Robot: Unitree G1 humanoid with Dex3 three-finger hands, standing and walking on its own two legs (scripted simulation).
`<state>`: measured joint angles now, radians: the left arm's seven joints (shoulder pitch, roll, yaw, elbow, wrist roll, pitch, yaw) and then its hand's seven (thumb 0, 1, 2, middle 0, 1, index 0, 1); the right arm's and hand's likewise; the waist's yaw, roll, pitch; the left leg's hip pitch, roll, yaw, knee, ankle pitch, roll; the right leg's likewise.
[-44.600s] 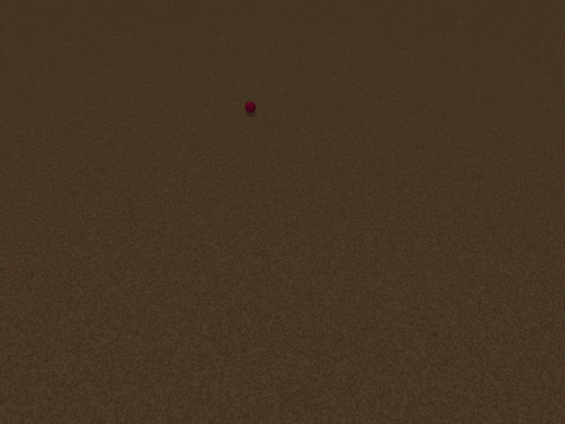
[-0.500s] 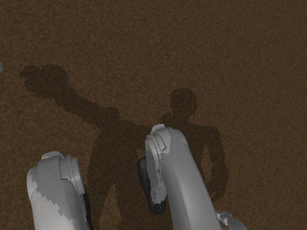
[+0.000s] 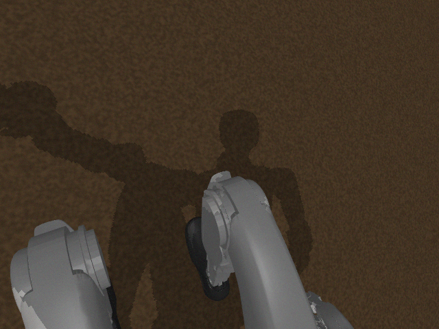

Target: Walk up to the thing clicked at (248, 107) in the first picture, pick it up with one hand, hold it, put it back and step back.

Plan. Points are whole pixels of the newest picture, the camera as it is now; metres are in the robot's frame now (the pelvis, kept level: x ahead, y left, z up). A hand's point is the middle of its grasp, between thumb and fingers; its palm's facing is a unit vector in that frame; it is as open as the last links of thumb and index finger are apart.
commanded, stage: rest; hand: left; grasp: from above
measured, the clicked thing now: out of the picture +0.51 +0.31 -0.22
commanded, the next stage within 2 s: open in 1.32 s
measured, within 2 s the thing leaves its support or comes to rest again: rests again in 1.54 s
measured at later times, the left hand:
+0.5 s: hand out of the picture +0.49 +0.31 -0.24, palm faces -0.47 -0.10 -0.88, open 8.3 cm
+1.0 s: hand out of the picture +0.49 +0.30 -0.26, palm faces -0.47 -0.11 -0.88, open 8.3 cm
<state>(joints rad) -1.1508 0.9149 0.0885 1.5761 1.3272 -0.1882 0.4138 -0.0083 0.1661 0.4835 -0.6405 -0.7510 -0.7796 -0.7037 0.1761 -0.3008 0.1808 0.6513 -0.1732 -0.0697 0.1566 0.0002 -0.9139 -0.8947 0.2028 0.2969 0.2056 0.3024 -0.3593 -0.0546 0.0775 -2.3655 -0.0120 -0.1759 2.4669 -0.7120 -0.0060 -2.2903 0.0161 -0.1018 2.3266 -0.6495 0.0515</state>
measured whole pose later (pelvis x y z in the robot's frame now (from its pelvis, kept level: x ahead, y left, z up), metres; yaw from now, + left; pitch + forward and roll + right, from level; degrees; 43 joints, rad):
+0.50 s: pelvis +0.00 +0.00 -0.01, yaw -3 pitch +32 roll -14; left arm -1.16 1.03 0.13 1.66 1.34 -0.20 0.47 -0.01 0.16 0.51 -0.64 -0.75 -0.77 -0.72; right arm 0.17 -0.34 0.25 0.62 -0.21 -0.11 0.17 0.00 -0.90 -0.89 0.20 0.30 0.21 0.30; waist -0.41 -0.10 0.15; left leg -2.37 -0.01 -0.22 2.51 -0.72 0.00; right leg -2.28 0.03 -0.14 2.33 -0.64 0.06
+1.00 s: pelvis +0.00 +0.00 -0.01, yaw -4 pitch +30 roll -15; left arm -1.17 1.08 0.13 1.69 1.32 -0.19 0.50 -0.01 0.15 0.51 -0.65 -0.74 -0.78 -0.71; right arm 0.15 -0.35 0.30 0.59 -0.22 -0.16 0.19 0.00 -0.91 -0.90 0.20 0.30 0.21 0.30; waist -0.43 -0.13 0.19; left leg -2.36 0.00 -0.24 2.53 -0.72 0.00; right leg -2.27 0.04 -0.15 2.33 -0.63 0.07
